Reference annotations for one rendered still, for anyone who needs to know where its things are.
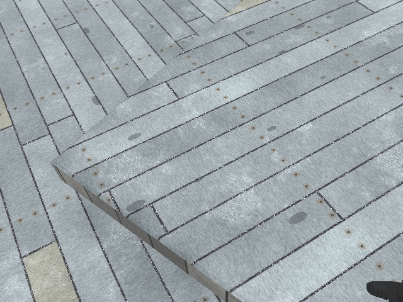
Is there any robot right hand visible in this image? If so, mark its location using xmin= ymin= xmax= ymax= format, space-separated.
xmin=366 ymin=280 xmax=403 ymax=302

